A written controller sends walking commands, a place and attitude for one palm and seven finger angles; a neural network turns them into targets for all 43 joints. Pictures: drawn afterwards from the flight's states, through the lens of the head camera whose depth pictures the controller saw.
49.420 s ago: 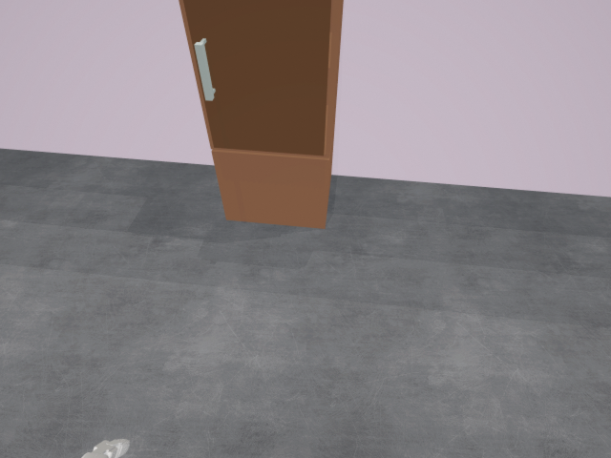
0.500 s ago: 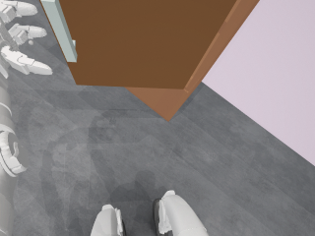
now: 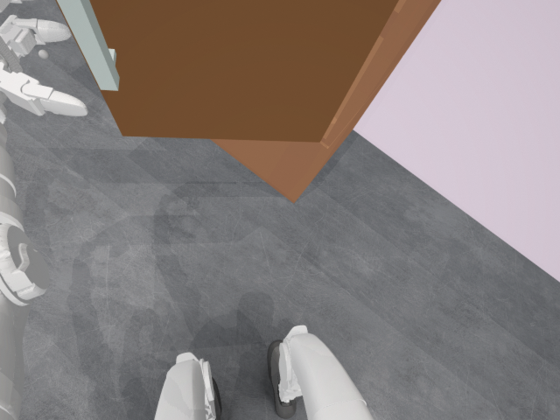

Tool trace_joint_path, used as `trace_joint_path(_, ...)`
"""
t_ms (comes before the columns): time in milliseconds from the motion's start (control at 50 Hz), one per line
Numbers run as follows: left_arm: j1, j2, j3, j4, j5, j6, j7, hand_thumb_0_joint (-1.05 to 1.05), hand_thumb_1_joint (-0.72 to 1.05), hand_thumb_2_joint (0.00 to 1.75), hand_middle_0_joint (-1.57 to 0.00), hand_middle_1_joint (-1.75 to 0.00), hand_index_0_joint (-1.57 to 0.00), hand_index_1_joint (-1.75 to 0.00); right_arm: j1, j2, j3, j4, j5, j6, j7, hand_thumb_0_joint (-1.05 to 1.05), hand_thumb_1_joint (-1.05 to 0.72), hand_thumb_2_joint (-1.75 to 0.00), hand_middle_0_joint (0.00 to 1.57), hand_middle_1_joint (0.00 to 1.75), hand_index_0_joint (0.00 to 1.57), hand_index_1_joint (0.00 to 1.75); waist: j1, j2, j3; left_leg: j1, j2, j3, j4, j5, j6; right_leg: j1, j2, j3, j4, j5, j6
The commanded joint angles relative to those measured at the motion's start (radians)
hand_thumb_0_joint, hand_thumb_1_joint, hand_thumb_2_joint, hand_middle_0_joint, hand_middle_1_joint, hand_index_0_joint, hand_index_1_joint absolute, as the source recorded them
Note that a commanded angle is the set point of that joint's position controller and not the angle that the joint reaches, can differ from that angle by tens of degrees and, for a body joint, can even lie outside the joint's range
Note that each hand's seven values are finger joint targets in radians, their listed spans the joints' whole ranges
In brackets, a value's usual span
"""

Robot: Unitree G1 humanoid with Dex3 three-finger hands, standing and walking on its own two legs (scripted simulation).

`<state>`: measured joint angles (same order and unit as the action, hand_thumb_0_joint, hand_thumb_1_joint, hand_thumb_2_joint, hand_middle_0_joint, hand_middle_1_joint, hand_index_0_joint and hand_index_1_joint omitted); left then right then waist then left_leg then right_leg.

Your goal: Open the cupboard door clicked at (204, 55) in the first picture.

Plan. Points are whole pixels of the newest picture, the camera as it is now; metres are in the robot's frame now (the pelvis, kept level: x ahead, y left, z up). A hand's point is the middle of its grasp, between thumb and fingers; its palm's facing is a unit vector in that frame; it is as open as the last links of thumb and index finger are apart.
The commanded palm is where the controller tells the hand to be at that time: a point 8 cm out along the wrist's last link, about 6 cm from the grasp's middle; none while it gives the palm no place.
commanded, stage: slide the fingers in behind the handle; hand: left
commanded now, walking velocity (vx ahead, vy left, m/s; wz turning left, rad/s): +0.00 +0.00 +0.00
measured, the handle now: (90, 20) +0.62 +0.17 +0.07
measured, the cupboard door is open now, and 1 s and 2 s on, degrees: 41 41 42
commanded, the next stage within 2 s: close the thumb around the handle in 1.42 s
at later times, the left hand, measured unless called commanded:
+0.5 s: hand (72, 57) +0.56 +0.18 +0.07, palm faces -0.09 -1.00 -0.02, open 14.0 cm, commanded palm +0.55 +0.20 +0.07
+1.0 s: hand (106, 59) +0.56 +0.15 +0.07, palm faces -0.05 -1.00 -0.03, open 14.0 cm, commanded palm +0.54 +0.18 +0.07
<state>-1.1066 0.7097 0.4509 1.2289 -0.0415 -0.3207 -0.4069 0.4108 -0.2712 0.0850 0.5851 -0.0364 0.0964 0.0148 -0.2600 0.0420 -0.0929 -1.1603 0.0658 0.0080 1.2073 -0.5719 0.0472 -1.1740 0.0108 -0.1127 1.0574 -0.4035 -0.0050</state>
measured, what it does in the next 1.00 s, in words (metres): stands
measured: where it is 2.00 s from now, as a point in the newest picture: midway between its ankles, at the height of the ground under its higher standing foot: (248, 411)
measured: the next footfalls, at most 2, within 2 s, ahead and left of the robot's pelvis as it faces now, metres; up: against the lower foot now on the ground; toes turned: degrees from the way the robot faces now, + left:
none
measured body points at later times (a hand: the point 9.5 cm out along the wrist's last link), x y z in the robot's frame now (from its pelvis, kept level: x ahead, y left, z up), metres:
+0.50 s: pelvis +0.00 +0.00 +0.00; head +0.18 +0.04 +0.41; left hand +0.56 +0.24 +0.07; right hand -0.02 -0.26 -0.10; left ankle -0.02 +0.08 -0.64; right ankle +0.04 -0.13 -0.64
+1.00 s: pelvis +0.01 -0.01 +0.01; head +0.18 +0.01 +0.42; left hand +0.55 +0.20 +0.07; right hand -0.02 -0.26 -0.10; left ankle -0.02 +0.08 -0.64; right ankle +0.04 -0.13 -0.64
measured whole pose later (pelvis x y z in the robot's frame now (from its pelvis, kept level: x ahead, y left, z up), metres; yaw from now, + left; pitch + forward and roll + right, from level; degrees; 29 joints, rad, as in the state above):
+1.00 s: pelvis +0.01 -0.01 +0.01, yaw +1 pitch +28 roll -4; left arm -1.05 0.52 0.36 1.20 -0.04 -0.37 -0.22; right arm 0.42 -0.26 0.05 0.59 -0.05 0.08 0.04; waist -0.23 0.05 -0.10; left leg -1.09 0.05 0.02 1.16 -0.56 0.03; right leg -1.13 0.00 -0.09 1.05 -0.41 -0.01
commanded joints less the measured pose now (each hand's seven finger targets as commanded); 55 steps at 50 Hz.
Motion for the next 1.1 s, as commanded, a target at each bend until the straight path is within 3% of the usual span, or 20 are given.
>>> trace_joint_path(0,-0.405,0.253,0.024,-0.179,-0.007,-0.054,0.021,0.0,-0.5,0.3,-0.3,-1.2,-0.3,-1.2,0.233,-0.208,-0.074,-0.017,0.001,-0.009,-0.006,0.0,-0.9,-0.9,0.2,0.3,0.2,0.3,-0.004,0.209,-0.563,0.404,-0.02,-0.088,-0.122,0.566,-0.022,0.301,0.05,0.055,-0.06,0.321,-0.024)
trace_joint_path(40,-0.435,0.264,0.017,-0.189,0.002,-0.049,0.03,0.0,-0.5,0.3,-0.3,-1.2,-0.3,-1.2,0.232,-0.21,-0.073,-0.019,0.001,-0.01,-0.007,0.0,-0.9,-0.9,0.2,0.3,0.2,0.3,-0.012,0.196,-0.538,0.374,-0.021,-0.086,-0.129,0.518,-0.017,0.311,0.048,0.057,-0.065,0.298,-0.022)
trace_joint_path(120,-0.428,0.26,0.033,-0.254,-0.005,-0.073,0.041,0.0,-0.5,0.3,-0.3,-1.2,-0.3,-1.2,0.235,-0.209,-0.081,-0.024,-0.002,-0.015,-0.005,0.0,-0.9,-0.9,0.2,0.3,0.2,0.3,0.005,0.236,-0.628,0.452,-0.02,-0.094,-0.127,0.595,-0.027,0.318,0.048,0.056,-0.055,0.339,-0.026)
trace_joint_path(140,-0.424,0.226,0.011,-0.265,-0.013,-0.077,0.038,0.0,-0.5,0.3,-0.3,-1.2,-0.3,-1.2,0.231,-0.205,-0.082,-0.025,-0.001,-0.017,-0.002,0.0,-0.9,-0.9,0.2,0.3,0.2,0.3,0.003,0.247,-0.627,0.464,-0.02,-0.092,-0.129,0.604,-0.028,0.317,0.048,0.057,-0.059,0.346,-0.025)
trace_joint_path(260,-0.433,0.164,-0.023,-0.192,-0.021,-0.059,0.047,0.0,-0.5,0.3,-0.3,-1.2,-0.3,-1.2,0.233,-0.207,-0.081,-0.012,0.002,-0.018,-0.003,0.0,-0.9,-0.9,0.2,0.3,0.2,0.3,-0.023,0.179,-0.523,0.4,-0.023,-0.087,-0.139,0.51,-0.017,0.29,0.049,0.055,-0.076,0.289,-0.022)
trace_joint_path(280,-0.454,0.195,-0.005,-0.196,-0.015,-0.06,0.055,0.0,-0.5,0.3,-0.3,-1.2,-0.3,-1.2,0.234,-0.209,-0.081,-0.009,0.002,-0.019,-0.005,0.0,-0.9,-0.9,0.2,0.3,0.2,0.3,-0.018,0.186,-0.532,0.394,-0.023,-0.088,-0.137,0.503,-0.019,0.292,0.047,0.057,-0.073,0.283,-0.021)
trace_joint_path(320,-0.482,0.167,-0.029,-0.201,-0.006,-0.066,0.069,0.0,-0.5,0.3,-0.3,-1.2,-0.3,-1.2,0.236,-0.205,-0.08,-0.005,-0.002,-0.024,-0.004,0.0,-0.9,-0.9,0.2,0.3,0.2,0.3,-0.024,0.197,-0.53,0.413,-0.024,-0.096,-0.139,0.502,-0.022,0.267,0.045,0.053,-0.069,0.265,-0.023)
trace_joint_path(380,-0.461,0.171,-0.011,-0.24,-0.004,-0.097,0.086,0.0,-0.5,0.3,-0.3,-1.2,-0.3,-1.2,0.238,-0.204,-0.086,-0.008,-0.008,-0.029,-0.001,0.0,-0.9,-0.9,0.2,0.3,0.2,0.3,-0.008,0.228,-0.605,0.477,-0.021,-0.105,-0.127,0.591,-0.033,0.264,0.043,0.05,-0.053,0.306,-0.026)
trace_joint_path(420,-0.483,0.098,-0.063,-0.252,-0.009,-0.103,0.09,0.0,-0.5,0.3,-0.3,-1.2,-0.3,-1.2,0.235,-0.199,-0.088,-0.001,-0.01,-0.029,0.004,0.0,-0.9,-0.9,0.2,0.3,0.2,0.3,-0.024,0.235,-0.599,0.51,-0.017,-0.114,-0.124,0.619,-0.039,0.234,0.043,0.046,-0.053,0.308,-0.024)
trace_joint_path(480,-0.458,0.07,-0.074,-0.23,-0.008,-0.097,0.099,0.0,-0.5,0.3,-0.3,-1.2,-0.3,-1.2,0.236,-0.2,-0.093,0.001,-0.008,-0.025,0.008,0.0,-0.9,-0.9,0.2,0.3,0.2,0.3,-0.017,0.24,-0.595,0.527,-0.016,-0.117,-0.128,0.633,-0.043,0.218,0.042,0.041,-0.055,0.296,-0.023)
trace_joint_path(540,-0.467,0.057,-0.073,-0.196,-0.004,-0.074,0.123,0.0,-0.5,0.3,-0.3,-1.2,-0.3,-1.2,0.242,-0.2,-0.091,0.003,-0.01,-0.019,0.009,0.0,-0.9,-0.9,0.2,0.3,0.2,0.3,-0.025,0.198,-0.55,0.492,-0.017,-0.118,-0.136,0.595,-0.04,0.219,0.042,0.037,-0.06,0.28,-0.022)
trace_joint_path(620,-0.488,0.07,-0.051,-0.229,0.007,-0.092,0.165,0.0,-0.5,0.3,-0.3,-1.2,-0.3,-1.2,0.242,-0.192,-0.09,-0.007,-0.015,-0.02,0.01,0.0,-0.9,-0.9,0.2,0.3,0.2,0.3,-0.018,0.174,-0.59,0.47,-0.023,-0.11,-0.13,0.6,-0.037,0.265,0.04,0.047,-0.052,0.317,-0.02)
trace_joint_path(700,-0.448,0.085,-0.025,-0.298,0.016,-0.137,0.192,0.0,-0.5,0.3,-0.3,-1.2,-0.3,-1.2,0.242,-0.185,-0.097,-0.016,-0.02,-0.027,0.021,0.0,-0.9,-0.9,0.2,0.3,0.2,0.3,0.016,0.227,-0.686,0.514,-0.029,-0.097,-0.123,0.679,-0.044,0.326,0.039,0.056,-0.042,0.393,-0.024)
trace_joint_path(760,-0.396,0.067,-0.031,-0.218,0.015,-0.121,0.193,0.0,-0.5,0.3,-0.3,-1.2,-0.3,-1.2,0.243,-0.184,-0.096,-0.014,-0.016,-0.022,0.021,0.0,-0.9,-0.9,0.2,0.3,0.2,0.3,0.001,0.117,-0.597,0.418,-0.033,-0.082,-0.137,0.602,-0.026,0.379,0.042,0.061,-0.059,0.4,-0.021)
trace_joint_path(800,-0.385,0.074,-0.031,-0.208,0.02,-0.101,0.19,0.0,-0.5,0.3,-0.3,-1.2,-0.3,-1.2,0.24,-0.184,-0.095,-0.022,-0.008,-0.017,0.017,0.0,-0.9,-0.9,0.2,0.3,0.2,0.3,0.005,0.114,-0.572,0.37,-0.038,-0.065,-0.148,0.551,-0.021,0.409,0.039,0.068,-0.066,0.397,-0.019)
trace_joint_path(840,-0.4,0.029,-0.063,-0.238,0.012,-0.1,0.184,0.0,-0.5,0.3,-0.3,-1.2,-0.3,-1.2,0.233,-0.177,-0.097,-0.025,-0.007,-0.02,0.019,0.0,-0.9,-0.9,0.2,0.3,0.2,0.3,0.005,0.133,-0.585,0.387,-0.042,-0.06,-0.153,0.543,-0.021,0.41,0.038,0.071,-0.073,0.396,-0.019)
trace_joint_path(860,-0.396,0.042,-0.045,-0.267,0.006,-0.112,0.184,0.0,-0.5,0.3,-0.3,-1.2,-0.3,-1.2,0.236,-0.179,-0.1,-0.026,-0.009,-0.023,0.016,0.0,-0.9,-0.9,0.2,0.3,0.2,0.3,0.013,0.141,-0.611,0.418,-0.04,-0.064,-0.15,0.579,-0.021,0.414,0.039,0.072,-0.069,0.417,-0.023)
trace_joint_path(960,-0.437,-0.057,-0.12,-0.269,-0.014,-0.14,0.178,0.0,-0.5,0.3,-0.3,-1.2,-0.3,-1.2,0.233,-0.172,-0.103,-0.009,-0.012,-0.037,0.017,0.0,-0.9,-0.9,0.2,0.3,0.2,0.3,-0.014,0.129,-0.575,0.426,-0.042,-0.065,-0.155,0.552,-0.022,0.388,0.038,0.07,-0.078,0.398,-0.02)
trace_joint_path(1020,-0.428,-0.047,-0.114,-0.238,-0.003,-0.146,0.187,0.0,-0.5,0.3,-0.3,-1.2,-0.3,-1.2,0.233,-0.178,-0.106,0.009,-0.014,-0.039,0.018,0.0,-0.9,-0.9,0.2,0.3,0.2,0.3,-0.007,0.152,-0.569,0.436,-0.04,-0.068,-0.146,0.543,-0.027,0.349,0.036,0.07,-0.076,0.363,-0.02)
trace_joint_path(1080,-0.446,-0.058,-0.126,-0.262,-0.001,-0.162,0.189,0.0,-0.5,0.3,-0.3,-1.2,-0.3,-1.2,0.234,-0.178,-0.111,0.015,-0.017,-0.041,0.018,0.0,-0.9,-0.9,0.2,0.3,0.2,0.3,-0.009,0.173,-0.617,0.487,-0.039,-0.076,-0.139,0.593,-0.031,0.343,0.034,0.067,-0.068,0.385,-0.021)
